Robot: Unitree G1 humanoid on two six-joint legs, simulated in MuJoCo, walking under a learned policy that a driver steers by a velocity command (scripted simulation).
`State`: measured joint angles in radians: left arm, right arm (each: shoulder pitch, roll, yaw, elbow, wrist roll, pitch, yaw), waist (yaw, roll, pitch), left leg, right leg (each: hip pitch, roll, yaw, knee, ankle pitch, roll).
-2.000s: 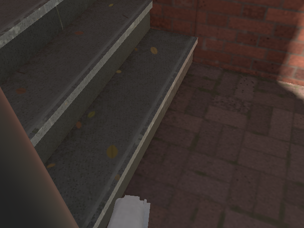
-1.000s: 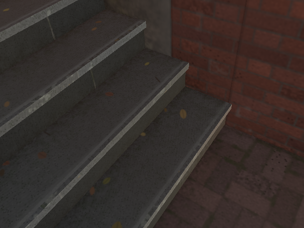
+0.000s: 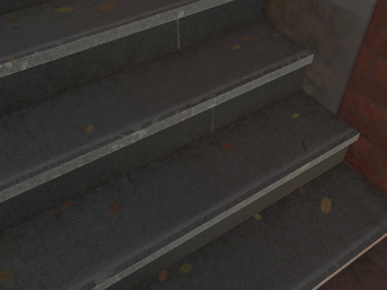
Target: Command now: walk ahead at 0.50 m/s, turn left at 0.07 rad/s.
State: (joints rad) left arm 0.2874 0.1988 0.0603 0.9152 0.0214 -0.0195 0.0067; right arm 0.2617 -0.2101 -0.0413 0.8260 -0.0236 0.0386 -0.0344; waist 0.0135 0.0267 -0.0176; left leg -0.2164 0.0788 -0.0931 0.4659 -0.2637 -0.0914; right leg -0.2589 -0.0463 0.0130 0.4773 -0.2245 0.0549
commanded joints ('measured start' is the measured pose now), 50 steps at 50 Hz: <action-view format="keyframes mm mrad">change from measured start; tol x64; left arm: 1 59 164 35 -60 -22 -28 7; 50 -122 267 -36 -9 -12 -1 2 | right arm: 1 5 -160 -43 -64 33 -8 -20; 50 69 -7 109 -132 -11 -72 -22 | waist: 1 33 -222 -12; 50 -212 -226 -218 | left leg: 1 -117 -104 152 113 -409 48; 4 -229 -35 113 721 -223 64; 28 147 230 59 -425 184 241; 33 391 156 71 56 1523 131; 37 -677 -196 -165 1398 -619 58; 42 -1105 -108 13 2120 -488 136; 50 -276 -125 242 943 -206 126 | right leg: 1 -22 -58 117 -207 -690 -90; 11 54 -154 191 -171 83 -260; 22 -999 -43 25 1296 -89 -47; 33 -181 113 -218 170 54 -129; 37 961 -454 234 209 2169 -297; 44 -178 -287 -58 -307 339 -153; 50 185 -225 -228 -213 1777 -260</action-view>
